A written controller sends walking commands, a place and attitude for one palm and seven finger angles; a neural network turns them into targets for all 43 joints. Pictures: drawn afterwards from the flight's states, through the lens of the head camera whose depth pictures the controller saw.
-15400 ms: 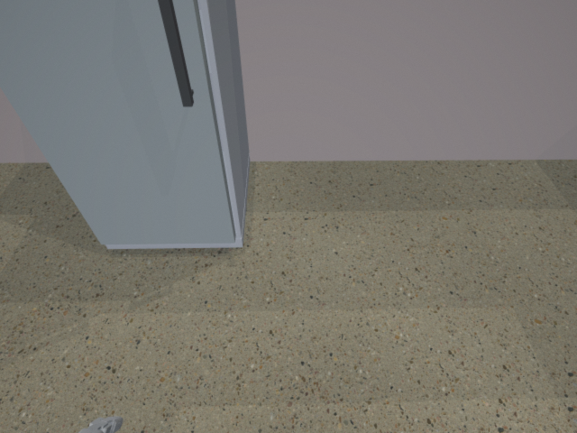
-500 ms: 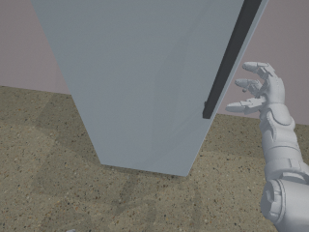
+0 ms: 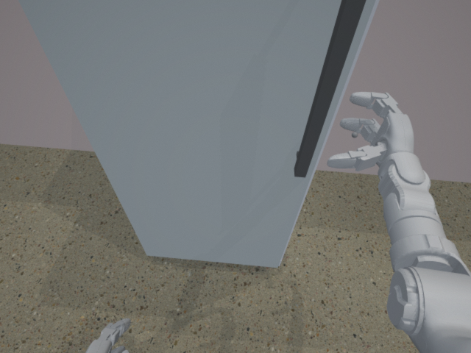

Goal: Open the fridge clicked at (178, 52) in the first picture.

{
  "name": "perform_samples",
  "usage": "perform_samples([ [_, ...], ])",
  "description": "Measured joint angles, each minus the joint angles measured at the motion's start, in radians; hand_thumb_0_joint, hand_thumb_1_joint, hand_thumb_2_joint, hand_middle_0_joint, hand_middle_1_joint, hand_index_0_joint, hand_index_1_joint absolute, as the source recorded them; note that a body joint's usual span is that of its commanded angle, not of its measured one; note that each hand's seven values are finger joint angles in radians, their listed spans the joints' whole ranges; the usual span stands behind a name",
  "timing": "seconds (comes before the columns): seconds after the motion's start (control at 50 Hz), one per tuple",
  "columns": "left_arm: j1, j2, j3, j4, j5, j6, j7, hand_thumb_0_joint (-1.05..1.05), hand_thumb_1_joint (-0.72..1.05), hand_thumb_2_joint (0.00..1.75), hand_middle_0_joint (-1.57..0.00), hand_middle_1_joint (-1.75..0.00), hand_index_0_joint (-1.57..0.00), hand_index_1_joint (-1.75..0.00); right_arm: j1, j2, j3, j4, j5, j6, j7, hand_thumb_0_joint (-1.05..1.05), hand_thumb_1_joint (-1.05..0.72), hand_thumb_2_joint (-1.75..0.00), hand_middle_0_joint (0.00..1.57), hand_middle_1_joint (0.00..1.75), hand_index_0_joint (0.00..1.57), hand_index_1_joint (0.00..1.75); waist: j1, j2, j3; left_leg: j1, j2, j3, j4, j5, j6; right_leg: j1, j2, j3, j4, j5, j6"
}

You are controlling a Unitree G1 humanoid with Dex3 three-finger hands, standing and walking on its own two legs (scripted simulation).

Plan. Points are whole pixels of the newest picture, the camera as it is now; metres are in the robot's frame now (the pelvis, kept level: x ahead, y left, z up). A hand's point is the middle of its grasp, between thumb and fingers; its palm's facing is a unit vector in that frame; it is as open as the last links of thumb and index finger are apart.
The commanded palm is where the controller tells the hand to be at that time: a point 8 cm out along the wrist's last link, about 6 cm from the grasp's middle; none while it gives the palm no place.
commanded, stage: move the hooked fingers beside the handle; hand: right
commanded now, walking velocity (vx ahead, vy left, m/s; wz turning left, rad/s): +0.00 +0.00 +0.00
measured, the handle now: (329, 65) +0.52 -0.08 +0.24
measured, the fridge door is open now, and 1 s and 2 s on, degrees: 0 0 0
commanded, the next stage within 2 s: feel for the door with the fingertips in 0.02 s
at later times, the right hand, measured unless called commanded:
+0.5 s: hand (331, 133) +0.46 -0.11 +0.15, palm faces -0.03 +1.00 +0.02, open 14.0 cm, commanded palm +0.43 -0.16 +0.15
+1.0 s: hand (335, 125) +0.48 -0.11 +0.15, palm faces -0.01 +1.00 +0.00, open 13.7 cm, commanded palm +0.46 -0.17 +0.15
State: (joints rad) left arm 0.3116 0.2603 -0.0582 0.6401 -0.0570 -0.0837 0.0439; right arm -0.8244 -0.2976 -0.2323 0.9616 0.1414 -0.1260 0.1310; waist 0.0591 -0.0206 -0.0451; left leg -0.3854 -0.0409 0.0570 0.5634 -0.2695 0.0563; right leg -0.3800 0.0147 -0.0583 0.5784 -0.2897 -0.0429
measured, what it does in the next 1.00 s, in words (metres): stands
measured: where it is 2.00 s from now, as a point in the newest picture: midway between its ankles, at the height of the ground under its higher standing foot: outside the picture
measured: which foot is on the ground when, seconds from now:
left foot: down 0.00-1.00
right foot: down 0.00-1.00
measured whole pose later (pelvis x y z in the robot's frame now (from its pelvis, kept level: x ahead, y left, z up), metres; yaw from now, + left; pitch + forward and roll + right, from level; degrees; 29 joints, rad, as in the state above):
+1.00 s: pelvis +0.00 +0.00 +0.00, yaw +0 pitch +7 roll +0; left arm 0.38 0.27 -0.04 0.69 -0.04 -0.09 0.03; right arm -0.94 -0.27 -0.22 1.08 0.12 -0.18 0.07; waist 0.08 -0.02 -0.05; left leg -0.43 -0.04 0.07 0.57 -0.27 0.06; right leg -0.43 0.01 -0.05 0.59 -0.29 -0.04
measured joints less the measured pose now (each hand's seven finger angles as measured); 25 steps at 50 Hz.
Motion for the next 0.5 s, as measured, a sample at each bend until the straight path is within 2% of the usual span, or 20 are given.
perform_samples([
  [0.12,0.032,0.001,0.003,0.01,0.0,0.002,-0.001,0.01,0.9,0.9,-0.21,-0.3,-0.2,-0.3,-0.002,-0.017,-0.002,0.003,0.002,-0.01,0.009,-0.02,0.5,-0.3,0.3,1.2,0.3,1.2,0.004,-0.001,0.002,-0.007,0.001,-0.002,0.002,-0.001,-0.002,-0.007,0.001,-0.002,0.004,-0.003,-0.002],
  [0.22,0.062,0.007,0.011,0.029,0.0,0.002,-0.005,0.01,0.9,0.9,-0.21,-0.3,-0.2,-0.3,0.012,0.0,0.022,-0.027,0.017,-0.004,0.01,-0.02,0.5,-0.3,0.3,1.2,0.3,1.2,0.001,-0.003,-0.001,-0.004,0.003,-0.002,0.0,-0.003,-0.006,-0.006,0.003,-0.001,0.004,-0.006,-0.005],
  [0.38,0.058,0.007,0.021,0.046,0.008,0.0,-0.015,0.01,0.9,0.9,-0.21,-0.3,-0.2,-0.3,0.033,0.069,0.049,-0.079,0.008,0.013,-0.049,-0.02,0.5,-0.3,0.3,1.2,0.3,1.2,0.005,-0.005,-0.005,0.0,0.005,-0.009,0.0,-0.005,-0.01,0.002,0.006,-0.008,0.0,-0.008,-0.008],
  [0.5,0.038,-0.005,0.019,0.032,0.014,0.002,-0.017,0.01,0.9,0.9,-0.21,-0.3,-0.2,-0.3,0.039,0.093,0.043,-0.091,-0.013,0.019,-0.091,-0.02,0.5,-0.3,0.3,1.2,0.3,1.2,0.009,-0.006,-0.005,0.006,0.001,-0.018,-0.002,-0.002,-0.008,0.013,0.002,-0.016,-0.007,-0.006,-0.007],
])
